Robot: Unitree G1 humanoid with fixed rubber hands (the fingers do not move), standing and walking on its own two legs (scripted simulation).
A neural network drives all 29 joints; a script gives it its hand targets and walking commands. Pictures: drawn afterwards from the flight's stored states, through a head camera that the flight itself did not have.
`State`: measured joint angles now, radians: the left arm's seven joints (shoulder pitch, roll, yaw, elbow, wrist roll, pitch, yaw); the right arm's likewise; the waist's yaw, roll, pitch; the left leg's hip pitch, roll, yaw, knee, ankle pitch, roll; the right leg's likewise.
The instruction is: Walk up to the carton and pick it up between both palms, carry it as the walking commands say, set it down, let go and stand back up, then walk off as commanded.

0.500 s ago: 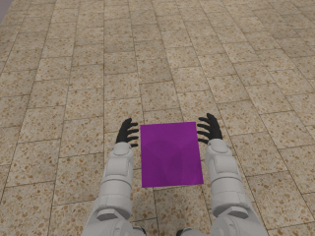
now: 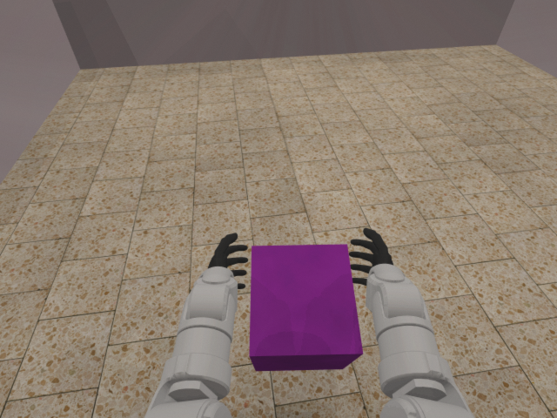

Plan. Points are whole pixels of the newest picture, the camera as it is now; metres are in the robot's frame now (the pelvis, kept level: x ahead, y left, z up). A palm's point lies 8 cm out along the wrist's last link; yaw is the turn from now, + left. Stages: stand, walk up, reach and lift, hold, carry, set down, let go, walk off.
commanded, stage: reach and lift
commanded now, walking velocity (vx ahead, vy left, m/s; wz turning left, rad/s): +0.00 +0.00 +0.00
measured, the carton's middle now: (299, 310) +0.31 -0.02 -0.06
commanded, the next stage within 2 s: hold in 1.28 s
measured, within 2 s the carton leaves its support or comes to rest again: neither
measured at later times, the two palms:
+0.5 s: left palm (212, 275) +0.31 +0.11 +0.06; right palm (379, 268) +0.31 -0.13 +0.07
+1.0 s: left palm (210, 283) +0.30 +0.12 +0.06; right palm (378, 275) +0.30 -0.13 +0.06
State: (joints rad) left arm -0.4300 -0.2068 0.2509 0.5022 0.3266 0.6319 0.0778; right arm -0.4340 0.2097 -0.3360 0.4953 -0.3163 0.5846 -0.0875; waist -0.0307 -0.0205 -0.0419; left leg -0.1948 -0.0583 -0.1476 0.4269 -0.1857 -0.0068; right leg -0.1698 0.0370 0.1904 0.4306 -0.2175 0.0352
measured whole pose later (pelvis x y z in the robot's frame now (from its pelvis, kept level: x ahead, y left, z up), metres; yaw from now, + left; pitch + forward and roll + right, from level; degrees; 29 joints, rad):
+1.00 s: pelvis +0.00 -0.01 +0.00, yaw +0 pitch -8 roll +0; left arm -0.41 -0.20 0.24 0.43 0.33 0.77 0.06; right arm -0.43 0.21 -0.28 0.45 -0.34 0.75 -0.07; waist 0.00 -0.01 -0.01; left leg -0.08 -0.04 -0.13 0.41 -0.19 -0.01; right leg -0.06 0.04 0.17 0.41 -0.21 0.02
